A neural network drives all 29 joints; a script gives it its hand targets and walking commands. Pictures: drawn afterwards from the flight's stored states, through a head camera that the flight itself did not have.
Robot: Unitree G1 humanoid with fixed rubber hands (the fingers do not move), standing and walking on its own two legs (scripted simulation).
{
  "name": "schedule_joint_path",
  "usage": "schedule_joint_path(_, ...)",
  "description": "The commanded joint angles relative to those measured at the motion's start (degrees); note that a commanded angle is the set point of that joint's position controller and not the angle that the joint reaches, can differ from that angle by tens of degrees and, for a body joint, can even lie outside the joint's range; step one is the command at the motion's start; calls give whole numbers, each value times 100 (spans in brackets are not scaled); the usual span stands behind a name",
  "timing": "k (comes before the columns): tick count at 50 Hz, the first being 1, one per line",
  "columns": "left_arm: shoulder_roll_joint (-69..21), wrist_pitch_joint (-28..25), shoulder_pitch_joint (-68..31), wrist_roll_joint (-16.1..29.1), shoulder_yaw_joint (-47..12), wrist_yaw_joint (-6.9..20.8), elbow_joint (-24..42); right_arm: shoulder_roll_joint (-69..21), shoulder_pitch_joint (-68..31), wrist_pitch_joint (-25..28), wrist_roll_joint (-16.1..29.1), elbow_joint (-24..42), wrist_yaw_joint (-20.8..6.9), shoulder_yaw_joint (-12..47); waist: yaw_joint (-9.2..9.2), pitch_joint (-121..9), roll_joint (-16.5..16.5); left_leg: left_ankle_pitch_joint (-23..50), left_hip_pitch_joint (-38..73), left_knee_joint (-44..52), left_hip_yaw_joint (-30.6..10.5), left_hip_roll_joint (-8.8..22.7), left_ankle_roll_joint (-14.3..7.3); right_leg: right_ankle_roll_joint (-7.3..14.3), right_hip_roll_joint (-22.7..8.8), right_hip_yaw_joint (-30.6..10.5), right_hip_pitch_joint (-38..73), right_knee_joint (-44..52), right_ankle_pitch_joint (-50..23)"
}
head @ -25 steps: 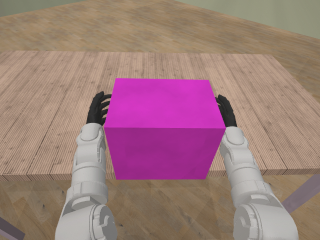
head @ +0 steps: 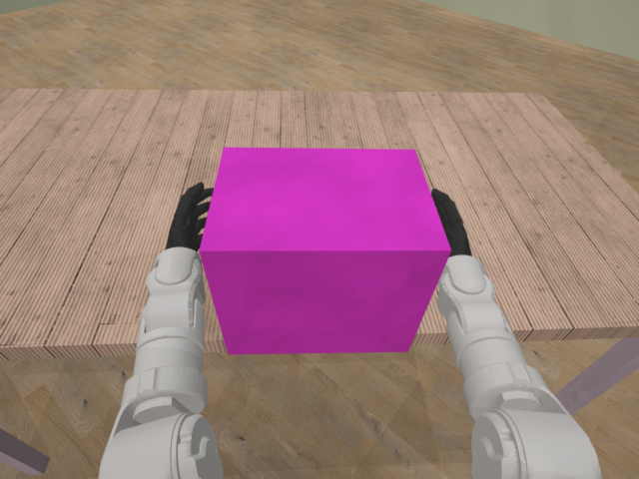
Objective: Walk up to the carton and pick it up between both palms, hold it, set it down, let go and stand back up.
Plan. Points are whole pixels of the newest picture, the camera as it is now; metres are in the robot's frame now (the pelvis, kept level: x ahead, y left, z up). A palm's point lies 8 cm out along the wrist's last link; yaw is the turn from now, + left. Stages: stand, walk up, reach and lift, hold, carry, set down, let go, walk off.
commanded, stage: set down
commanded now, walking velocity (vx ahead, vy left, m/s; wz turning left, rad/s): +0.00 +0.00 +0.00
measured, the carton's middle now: (319, 253) +0.38 +0.05 +0.08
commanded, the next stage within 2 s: none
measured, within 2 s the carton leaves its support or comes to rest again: neither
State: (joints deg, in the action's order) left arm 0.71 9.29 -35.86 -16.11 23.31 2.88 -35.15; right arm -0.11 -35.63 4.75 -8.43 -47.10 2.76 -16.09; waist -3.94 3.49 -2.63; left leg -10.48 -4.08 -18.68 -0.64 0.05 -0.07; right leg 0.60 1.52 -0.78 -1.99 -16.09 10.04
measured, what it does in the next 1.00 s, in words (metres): stands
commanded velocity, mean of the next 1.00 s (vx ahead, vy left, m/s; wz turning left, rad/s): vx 0.00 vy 0.00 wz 0.00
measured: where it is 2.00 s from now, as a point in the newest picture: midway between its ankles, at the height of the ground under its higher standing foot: outside the picture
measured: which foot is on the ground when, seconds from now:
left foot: down 0.00-1.00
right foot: down 0.00-1.00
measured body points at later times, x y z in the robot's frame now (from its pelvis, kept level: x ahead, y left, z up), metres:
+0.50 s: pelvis -0.01 +0.00 -0.01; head +0.00 +0.01 +0.44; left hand +0.39 +0.25 +0.10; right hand +0.43 -0.17 +0.11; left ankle +0.00 +0.11 -0.75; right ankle -0.01 -0.11 -0.75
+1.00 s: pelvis -0.03 -0.01 +0.00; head -0.03 +0.01 +0.45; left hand +0.38 +0.26 +0.20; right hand +0.41 -0.18 +0.19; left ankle +0.00 +0.11 -0.75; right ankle -0.01 -0.11 -0.75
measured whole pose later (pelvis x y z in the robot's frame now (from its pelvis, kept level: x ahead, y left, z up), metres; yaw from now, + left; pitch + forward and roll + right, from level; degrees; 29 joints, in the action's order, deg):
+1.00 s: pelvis -0.03 -0.01 +0.00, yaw +0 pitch +3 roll -1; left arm 24.5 35.0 -47.2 14.8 6.8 -2.5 -30.2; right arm 21.7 -47.0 -23.8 26.2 -38.6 5.0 2.5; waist -2.4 -5.4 -1.2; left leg -8.8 -16.8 -22.3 -1.0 0.7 0.4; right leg 1.2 2.1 0.3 -14.6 -19.9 8.6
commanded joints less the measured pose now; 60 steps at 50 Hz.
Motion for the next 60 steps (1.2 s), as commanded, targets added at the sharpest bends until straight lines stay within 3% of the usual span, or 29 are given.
schedule_joint_path(1, 882, -312, -2475, 966, -1131, -494, 687, 1008, -2500, 38, 1195, 376, 181, 1157, -2, -2274, 510, 2214, 56, -293, 681, -43, 307, -263, 170, 295, 274, -81, -1297)
schedule_joint_path(4, 1302, -473, -2971, 1751, -1511, -791, 747, 1475, -3150, -62, 1830, 954, 339, 1400, -13, -3425, 553, 2293, 1, -569, 466, 8, 355, -209, 164, 190, 130, -298, -1666)
schedule_joint_path(9, 1886, -428, -3064, 2349, -1679, -1019, 867, 2261, -3457, -228, 2397, 1554, 417, 1565, -122, -4452, 665, 3200, 447, -1059, 330, 64, 478, -103, 280, 184, -215, -593, -2156)
schedule_joint_path(13, 2110, -250, -3074, 2664, -1779, -866, 528, 2568, -3436, -455, 2650, 1055, 390, 1705, -34, -4255, 432, 3003, 384, -1060, 219, 62, 412, -105, 238, 229, -595, -559, -1952)
schedule_joint_path(15, 2223, -212, -2996, 2758, -1812, -870, 845, 2733, -3380, -477, 2932, 1156, 353, 1855, -70, -4496, 559, 3296, 487, -1098, 209, 69, 425, -82, 268, 223, -601, -607, -2113)
schedule_joint_path(16, 2277, -168, -2890, 2734, -1716, -813, 495, 2672, -3376, -514, 2993, 1045, 334, 1992, -126, -4208, 453, 3289, 332, -1109, 194, 60, 387, -74, 245, 200, -564, -580, -2078)
schedule_joint_path(20, 2443, -84, -3086, 2889, -1769, -667, 250, 2714, -3508, -679, 3196, 544, 231, 2038, -87, -3666, 383, 2553, 70, -871, 176, 44, 261, -68, 201, 173, -706, -480, -1378)
schedule_joint_path(24, 2646, 24, -3293, 3126, -1791, -605, 367, 2747, -3723, -821, 3239, 877, 177, 1995, -62, -3894, 228, 2268, -83, -796, 161, -2, 151, -105, 109, 143, -576, -490, -1361)
schedule_joint_path(25, 2674, 57, -3267, 3127, -1812, -571, 166, 2742, -3742, -876, 3209, 762, 171, 1994, -3, -3662, 226, 2055, -223, -750, 193, -38, 122, -116, 69, 106, -611, -446, -1236)
schedule_joint_path(27, 2910, 151, -3559, 3110, -1727, -611, 933, 2933, -3810, -926, 3203, 1224, 184, 1826, -1, -4236, 424, 2360, -108, -732, 207, -52, 191, -127, 93, 131, -514, -502, -1564)
schedule_joint_path(28, 2995, 225, -3628, 3115, -1699, -572, 536, 2777, -3924, -1021, 3169, 1031, 205, 1838, 2, -3906, 354, 2327, -274, -808, 193, -72, 152, -121, 49, 85, -572, -522, -1533)
schedule_joint_path(29, 3146, 327, -3698, 3091, -1624, -592, 1274, 3000, -3929, -1039, 3183, 1535, 224, 1726, 22, -4498, 493, 2678, 14, -818, 215, -75, 199, -135, 104, 81, -328, -541, -1988)
schedule_joint_path(30, 2916, 458, -3452, 3065, -1719, -538, 408, 2699, -3717, -1182, 3192, 843, 243, 1840, 121, -3668, 413, 2271, -184, -803, 173, -76, 173, -103, 62, 115, -548, -520, -1610)
schedule_joint_path(32, 3221, 700, -3730, 3077, -1548, -576, 1274, 3092, -3939, -1309, 3269, 1427, 261, 1701, -18, -4147, 606, 2388, 71, -671, 228, -67, 210, -100, 97, 139, -396, -436, -1612)
schedule_joint_path(34, 3418, 1164, -3780, 3098, -1485, -644, 1926, 3283, -4055, -1548, 3363, 2093, 344, 1651, 29, -4494, 510, 2745, 153, -671, 238, -83, 223, -142, 113, 139, 10, -473, -2206)
schedule_joint_path(36, 3283, 1513, -3936, 3222, -1604, -554, 1333, 3164, -4352, -1834, 3282, 1742, 363, 1489, 200, -3795, 415, 1982, -151, -540, 206, -71, 195, -133, 83, 182, -320, -412, -1398)
schedule_joint_path(37, 3390, 1619, -4206, 3296, -1657, -641, 1857, 3368, -4467, -1913, 3272, 2154, 334, 1309, 172, -4203, 662, 1881, -41, -497, 209, -48, 224, -107, 106, 194, -369, -409, -1256)
schedule_joint_path(42, 3535, 2114, -4051, 3154, -1416, -612, 1341, 3308, -4492, -2373, 3355, 1969, 268, 1398, 96, -3777, 403, 1622, -470, -430, 225, -40, 99, -131, -3, 92, -95, -444, -1212)
schedule_joint_path(43, 3605, 2159, -4127, 3224, -1376, -636, 1695, 3436, -4481, -2410, 3369, 2267, 269, 1368, 90, -4094, 284, 1636, -404, -375, 232, -22, 94, -161, 10, 77, 61, -467, -1335)
schedule_joint_path(44, 3424, 2190, -3813, 3100, -1420, -606, 1166, 3179, -4169, -2508, 3338, 1693, 260, 1501, 168, -3507, 237, 1538, -553, -360, 200, -1, 78, -141, -12, 55, -8, -473, -1300)
schedule_joint_path(46, 3386, 2201, -3966, 3156, -1453, -551, 1337, 3314, -4263, -2533, 3376, 1787, 229, 1399, 278, -3614, 376, 1464, -429, -266, 157, 13, 120, -123, -7, 75, 16, -377, -1178)
schedule_joint_path(48, 3346, 2338, -3419, 3004, -1291, -511, 1494, 3318, -3823, -2540, 3483, 1983, 215, 1585, 143, -3543, 183, 1817, -309, -264, 199, -24, 114, -159, 23, 34, 345, -377, -1629)
schedule_joint_path(49, 3549, 2397, -3957, 3044, -1261, -517, 1860, 3551, -4344, -2551, 3503, 2232, 224, 1416, 181, -3820, 376, 1914, -314, -251, 209, -5, 184, -156, 47, 81, 287, -397, -1617)
schedule_joint_path(50, 3353, 2442, -3722, 3052, -1389, -511, 1549, 3373, -4083, -2615, 3588, 1856, 174, 1514, 260, -3354, 406, 1707, -318, -249, 142, 16, 203, -106, 57, 102, 117, -397, -1286)
schedule_joint_path(53, 3492, 2445, -4105, 3113, -1361, -555, 1487, 3330, -4329, -2715, 3619, 1960, 39, 1519, 120, -3077, 374, 858, -603, -103, 170, 9, 69, -89, -31, -15, -197, -269, -483)
schedule_joint_path(55, 3548, 2468, -3842, 3132, -1263, -591, 1974, 3451, -4081, -2698, 3664, 2414, 1, 1519, 69, -3598, 248, 1271, -414, -130, 157, 34, 77, -104, -3, -50, 177, -332, -1030)
schedule_joint_path(57, 3422, 2628, -3441, 3040, -1268, -623, 2213, 3465, -3668, -2757, 3734, 2248, -17, 1515, 119, -3499, 534, 1634, -204, -190, 126, 50, 210, -72, 81, 52, 230, -395, -1304)
schedule_joint_path(58, 3674, 2689, -4024, 3097, -1154, -601, 2316, 3692, -4237, -2778, 3712, 2433, 1, 1337, 116, -3459, 619, 1500, -310, -165, 161, 41, 219, -75, 59, 48, 55, -332, -1085)
schedule_joint_path(60, 3313, 2723, -2880, 2902, -1073, -503, 2307, 3397, -3104, -2722, 3757, 2450, -13, 1613, 126, -3219, 370, 1472, -265, -105, 167, 10, 142, -45, 5, -69, 447, -291, -1319)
